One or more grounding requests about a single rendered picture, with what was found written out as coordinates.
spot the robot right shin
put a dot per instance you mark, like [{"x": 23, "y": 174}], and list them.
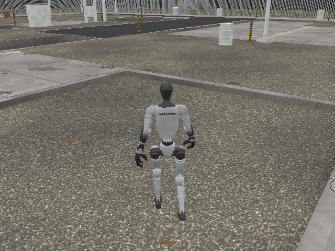
[{"x": 181, "y": 195}]

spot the left robot upper arm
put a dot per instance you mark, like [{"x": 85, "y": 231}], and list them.
[{"x": 147, "y": 120}]

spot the robot left forearm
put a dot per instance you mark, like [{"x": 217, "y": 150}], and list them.
[{"x": 142, "y": 142}]

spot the left robot thigh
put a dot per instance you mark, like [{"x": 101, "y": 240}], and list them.
[{"x": 155, "y": 153}]

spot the robot left hand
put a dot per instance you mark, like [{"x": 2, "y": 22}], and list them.
[{"x": 138, "y": 160}]

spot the robot right hand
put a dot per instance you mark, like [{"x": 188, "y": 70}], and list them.
[{"x": 188, "y": 141}]

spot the right robot upper arm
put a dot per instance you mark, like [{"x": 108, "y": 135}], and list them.
[{"x": 185, "y": 116}]

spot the robot right forearm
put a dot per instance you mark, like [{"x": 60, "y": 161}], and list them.
[{"x": 191, "y": 135}]

